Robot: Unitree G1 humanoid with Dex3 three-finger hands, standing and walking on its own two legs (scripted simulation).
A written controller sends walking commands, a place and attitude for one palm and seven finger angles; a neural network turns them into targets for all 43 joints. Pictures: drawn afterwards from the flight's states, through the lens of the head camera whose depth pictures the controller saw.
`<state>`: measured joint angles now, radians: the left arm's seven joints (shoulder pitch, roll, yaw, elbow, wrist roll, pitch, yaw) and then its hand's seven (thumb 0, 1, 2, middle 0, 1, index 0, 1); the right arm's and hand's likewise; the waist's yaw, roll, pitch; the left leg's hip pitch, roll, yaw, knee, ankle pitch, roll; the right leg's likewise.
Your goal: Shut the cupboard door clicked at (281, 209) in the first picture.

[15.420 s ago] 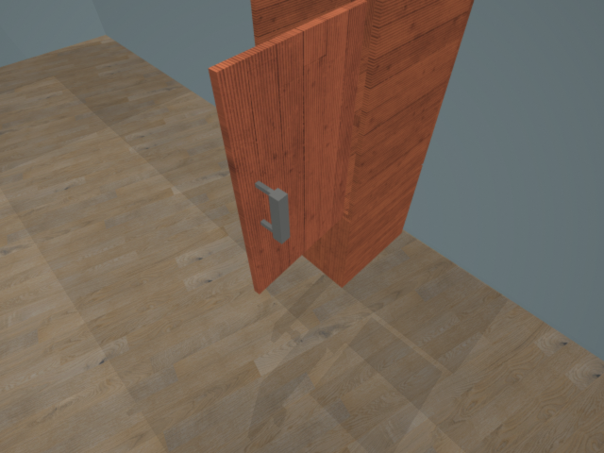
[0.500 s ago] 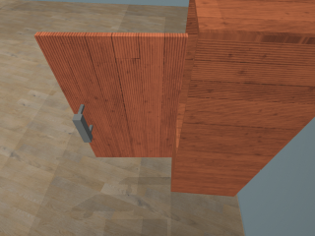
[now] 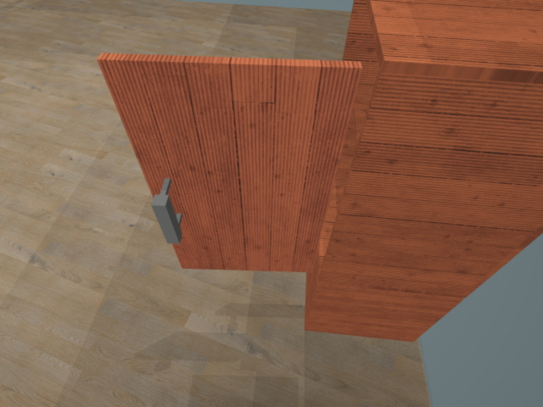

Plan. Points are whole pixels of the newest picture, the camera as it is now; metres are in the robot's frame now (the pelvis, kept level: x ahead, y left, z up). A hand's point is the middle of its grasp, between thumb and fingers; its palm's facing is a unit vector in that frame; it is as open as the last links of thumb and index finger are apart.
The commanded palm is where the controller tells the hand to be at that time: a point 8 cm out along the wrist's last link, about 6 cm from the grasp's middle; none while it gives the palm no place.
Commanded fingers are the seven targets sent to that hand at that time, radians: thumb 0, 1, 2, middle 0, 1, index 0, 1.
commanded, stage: come to a stop and stand still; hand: left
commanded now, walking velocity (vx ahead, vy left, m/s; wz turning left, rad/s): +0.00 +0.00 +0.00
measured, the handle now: (170, 211) +0.46 +0.23 -0.04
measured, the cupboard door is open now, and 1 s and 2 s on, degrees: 94 94 94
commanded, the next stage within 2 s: look again from close up in 1.38 s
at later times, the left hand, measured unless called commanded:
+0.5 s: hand out of the picture +0.05 +0.14 -0.17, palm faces +0.00 -0.98 -0.21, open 7.4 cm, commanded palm none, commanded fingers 0.00 0.90 0.90 -0.20 -0.30 -0.20 -0.30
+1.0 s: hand out of the picture +0.05 +0.16 -0.17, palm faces +0.01 -0.98 -0.20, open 7.4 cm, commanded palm none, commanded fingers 0.00 0.90 0.90 -0.20 -0.30 -0.20 -0.30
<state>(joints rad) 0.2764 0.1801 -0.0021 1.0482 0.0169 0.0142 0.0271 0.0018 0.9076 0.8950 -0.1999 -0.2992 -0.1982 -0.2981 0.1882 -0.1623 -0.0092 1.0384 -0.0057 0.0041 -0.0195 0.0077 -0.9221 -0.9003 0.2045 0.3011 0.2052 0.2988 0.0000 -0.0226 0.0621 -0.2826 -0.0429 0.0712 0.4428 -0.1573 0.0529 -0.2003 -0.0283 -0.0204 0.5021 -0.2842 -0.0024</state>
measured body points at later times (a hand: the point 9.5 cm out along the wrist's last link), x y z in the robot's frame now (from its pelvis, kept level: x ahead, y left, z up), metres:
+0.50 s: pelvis +0.04 -0.03 +0.00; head +0.05 -0.03 +0.45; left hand +0.05 +0.20 -0.15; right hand +0.04 -0.25 -0.16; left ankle +0.05 +0.09 -0.74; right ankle -0.02 -0.12 -0.74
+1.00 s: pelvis +0.06 -0.01 +0.00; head +0.07 -0.01 +0.45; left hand +0.05 +0.22 -0.16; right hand +0.10 -0.24 -0.15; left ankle +0.05 +0.09 -0.74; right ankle -0.02 -0.12 -0.74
